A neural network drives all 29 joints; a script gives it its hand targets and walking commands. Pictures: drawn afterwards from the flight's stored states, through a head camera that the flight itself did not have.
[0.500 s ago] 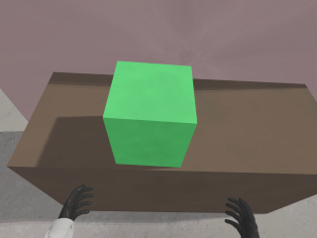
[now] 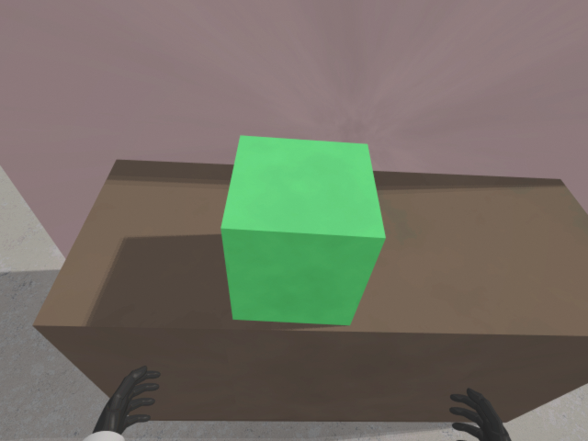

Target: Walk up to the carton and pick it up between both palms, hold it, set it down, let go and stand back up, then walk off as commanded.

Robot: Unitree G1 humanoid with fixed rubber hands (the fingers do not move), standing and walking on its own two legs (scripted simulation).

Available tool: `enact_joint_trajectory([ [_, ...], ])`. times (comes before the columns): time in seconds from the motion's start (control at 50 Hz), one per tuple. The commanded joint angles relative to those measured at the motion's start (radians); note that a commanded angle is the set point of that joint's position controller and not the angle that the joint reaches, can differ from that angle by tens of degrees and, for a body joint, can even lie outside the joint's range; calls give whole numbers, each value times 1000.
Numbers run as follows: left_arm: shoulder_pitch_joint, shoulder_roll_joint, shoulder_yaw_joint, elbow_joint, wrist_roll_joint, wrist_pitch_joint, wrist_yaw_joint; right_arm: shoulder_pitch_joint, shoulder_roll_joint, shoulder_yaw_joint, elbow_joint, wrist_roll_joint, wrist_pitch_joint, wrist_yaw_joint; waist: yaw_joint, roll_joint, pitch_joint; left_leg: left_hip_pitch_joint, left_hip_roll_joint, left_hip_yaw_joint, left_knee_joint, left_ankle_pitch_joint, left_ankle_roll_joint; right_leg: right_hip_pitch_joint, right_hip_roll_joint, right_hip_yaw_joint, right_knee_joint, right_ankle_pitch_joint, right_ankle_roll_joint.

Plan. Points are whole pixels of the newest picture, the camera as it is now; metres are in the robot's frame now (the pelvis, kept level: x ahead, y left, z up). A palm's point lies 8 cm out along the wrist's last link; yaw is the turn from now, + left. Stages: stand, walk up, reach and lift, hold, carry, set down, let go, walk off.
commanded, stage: stand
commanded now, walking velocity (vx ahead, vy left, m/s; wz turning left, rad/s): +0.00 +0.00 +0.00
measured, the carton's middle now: (297, 235) +0.44 +0.01 +0.00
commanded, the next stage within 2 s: walk off in 0.18 s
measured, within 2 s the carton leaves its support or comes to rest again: neither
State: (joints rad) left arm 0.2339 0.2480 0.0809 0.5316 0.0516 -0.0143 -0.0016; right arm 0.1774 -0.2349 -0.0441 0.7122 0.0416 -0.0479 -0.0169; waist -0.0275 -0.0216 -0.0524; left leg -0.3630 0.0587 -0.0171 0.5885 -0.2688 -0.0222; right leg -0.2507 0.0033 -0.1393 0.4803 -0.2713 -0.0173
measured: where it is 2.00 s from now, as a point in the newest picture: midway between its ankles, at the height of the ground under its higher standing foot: outside the picture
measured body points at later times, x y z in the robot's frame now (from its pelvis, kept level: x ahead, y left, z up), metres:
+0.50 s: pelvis -0.01 +0.00 +0.00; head -0.02 +0.03 +0.45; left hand +0.16 +0.27 -0.08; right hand +0.15 -0.27 -0.07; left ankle +0.02 +0.12 -0.73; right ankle -0.01 -0.11 -0.73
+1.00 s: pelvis -0.09 +0.04 -0.02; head -0.12 +0.06 +0.43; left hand +0.07 +0.33 -0.10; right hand +0.04 -0.26 -0.09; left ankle -0.06 +0.10 -0.74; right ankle -0.02 -0.11 -0.73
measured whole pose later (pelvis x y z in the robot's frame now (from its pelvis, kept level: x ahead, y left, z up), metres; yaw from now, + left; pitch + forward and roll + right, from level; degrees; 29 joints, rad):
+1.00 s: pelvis -0.09 +0.04 -0.02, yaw +1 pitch -5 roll -5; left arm 0.25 0.34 0.08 0.57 0.04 0.01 -0.01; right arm 0.22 -0.33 -0.04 0.71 0.04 0.05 0.00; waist -0.03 0.03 0.02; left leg -0.30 -0.01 -0.01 0.78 -0.39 0.07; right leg -0.32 -0.02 -0.12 0.66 -0.30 0.01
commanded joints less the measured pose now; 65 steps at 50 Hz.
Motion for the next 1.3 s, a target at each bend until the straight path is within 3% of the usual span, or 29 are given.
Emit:
enact_joint_trajectory([
  [0.0, 14, 216, 36, 34, 2, -54, -5, -7, -261, -37, -21, -114, -12, 14, 49, 100, -166, 153, 70, -53, -87, 202, 63, 94, -123, 150, -45, 109, -20],
  [0.04, 7, 210, 33, 30, 0, -53, -9, -11, -275, -40, -25, -111, -13, 13, 46, 135, -148, 136, 69, -60, -100, 179, 61, 92, -118, 148, -48, 102, -19],
  [0.06, 32, 220, 36, 39, 0, -55, -6, -28, -267, -41, -30, -114, -9, 15, 58, 114, -150, 142, 68, -61, -97, 171, 63, 90, -124, 147, -51, 85, -20],
  [0.1, 19, 226, 39, 39, 2, -57, -4, -15, -258, -39, -31, -110, -8, 17, 41, 109, -144, 133, 67, -60, -99, 157, 63, 95, -122, 147, -50, 91, -18],
  [0.14, 30, 228, 39, 44, 0, -59, -5, -18, -262, -41, -29, -109, -13, 17, 43, 134, -158, 133, 64, -63, -102, 158, 62, 103, -128, 149, -46, 90, -22],
  [0.34, 33, 232, 42, 49, -4, -67, -6, -19, -274, -47, -29, -106, -12, 18, 39, 127, -146, 131, 62, -60, -100, 176, 64, 105, -127, 142, -43, 128, -21],
  [0.36, -10, 339, 39, 79, -21, -40, -10, -36, -342, -62, -91, -112, 4, 10, 31, 165, -39, 138, 52, -70, -51, 523, 102, 24, -183, 151, 30, 391, -33],
  [0.4, 15, 338, 47, 68, -22, -34, -8, 0, -344, -70, -100, -111, 9, 5, 29, 158, -103, 208, 70, -64, -26, 699, 132, 38, -161, 122, 81, 454, -27],
  [0.46, 10, 340, 51, 66, -18, -25, -9, 10, -337, -74, -111, -107, 21, 10, 28, 126, -102, 192, 73, -66, -38, 636, 146, 49, -150, 120, 83, 403, -28],
  [0.56, 11, 323, 46, 69, -21, -11, -14, -3, -355, -78, -127, -105, 38, 15, 39, 159, -9, 78, 90, -104, -96, 474, 173, 21, -101, 86, 111, 200, -24],
  [0.62, 22, 327, 47, 69, -21, -3, -20, -7, -371, -83, -144, -101, 46, 21, 44, 181, 50, -8, 94, -135, -137, 274, 184, -2, -76, 88, 126, 47, -32],
  [0.68, 35, 340, 54, 70, -19, 1, -21, -15, -377, -82, -149, -98, 56, 24, 51, 162, 115, -85, 79, -142, -140, 54, 184, -33, -67, 104, 99, -114, -44],
  [0.72, 30, 376, 62, 82, -10, 5, -23, -18, -362, -78, -144, -95, 63, 25, 54, 64, 161, -111, -3, -98, -49, -215, 152, -116, -156, 212, -36, -236, -95],
  [0.74, 14, 405, 74, 76, -5, 4, -22, -2, -351, -80, -136, -92, 69, 27, 56, -31, 170, -71, -64, -32, 118, -295, 131, -188, -248, 303, -146, -295, -136],
  [0.76, -8, 447, 87, 75, 0, -2, -19, 16, -338, -84, -124, -87, 75, 27, 54, -147, 161, -5, -116, 31, 370, -263, 102, -269, -380, 432, -284, -337, -207],
  [0.78, -44, 469, 95, 76, 1, -3, -13, 37, -353, -92, -120, -89, 88, 27, 40, -156, 185, -12, -89, -22, 499, -276, 93, -311, -437, 479, -332, -329, -244],
  [0.8, -72, 453, 94, 58, 0, -9, -3, 53, -354, -92, -118, -86, 91, 31, 24, -134, 215, -22, -73, -64, 553, -250, 97, -316, -429, 446, -331, -270, -243],
  [0.84, -138, 424, 77, 51, -12, -13, 7, 88, -354, -96, -110, -82, 89, 33, -9, -124, 225, -3, -32, -102, 456, -228, 102, -275, -377, 353, -240, -98, -221],
  [0.88, -150, 391, 62, 46, -16, -7, 6, 135, -324, -84, -99, -78, 73, 36, -28, -84, 157, 41, -7, -107, 153, -186, 95, -148, -307, 277, -78, 79, -148],
  [0.9, -135, 371, 55, 35, -22, 2, 6, 160, -311, -80, -89, -84, 66, 35, -36, -27, 126, 105, 8, -118, -52, -116, 91, -135, -250, 224, 57, 111, -98],
  [0.92, -106, 354, 51, 45, -30, 14, 7, 157, -309, -79, -78, -96, 59, 30, -26, 47, 131, 152, 23, -186, -174, -65, 96, -180, -184, 188, 215, 102, -68],
  [0.94, -25, 332, 49, 51, -38, 28, 5, 85, -348, -83, -103, -106, 54, 24, 21, 213, 152, 157, 116, -345, -248, 108, 111, -294, -77, 136, 361, -170, -23],
  [0.96, -2, 334, 53, 63, -34, 34, 16, 16, -436, -93, -139, -117, 52, 26, 35, 296, 143, 56, 232, -502, -283, 173, 160, -330, 15, 141, 527, -317, 24],
  [0.98, 6, 361, 67, 65, -28, 43, 29, -10, -485, -107, -148, -113, 55, 18, 19, 252, 193, -119, 291, -564, -351, 49, 190, -273, 38, 218, 661, -323, 23],
  [1.02, 28, 372, 67, 90, -41, 50, 29, -95, -444, -92, -171, -122, 55, 4, 44, 201, 253, -140, 208, -479, -336, -39, 150, -297, 50, 286, 730, -242, 13],
  [1.06, 71, 370, 69, 107, -48, 54, 30, -101, -405, -84, -178, -109, 57, 7, 47, 221, 207, -61, 155, -395, -300, -105, 137, -314, 53, 287, 759, -190, 10],
  [1.1, 84, 362, 64, 113, -47, 55, 33, -80, -393, -86, -177, -113, 56, 4, 44, 182, 184, 7, 164, -399, -288, -112, 152, -339, 65, 301, 788, -181, 9],
  [1.16, 110, 363, 63, 117, -46, 56, 38, -61, -384, -90, -164, -111, 57, -1, 42, 138, 160, 71, 173, -416, -299, -139, 136, -342, 70, 328, 766, -172, 4],
  [1.28, 144, 358, 66, 134, -45, 54, 39, -38, -376, -91, -147, -110, 65, 1, 33, 132, 143, 69, 190, -405, -306, -166, 187, -285, 45, 317, 674, -214, 0],
])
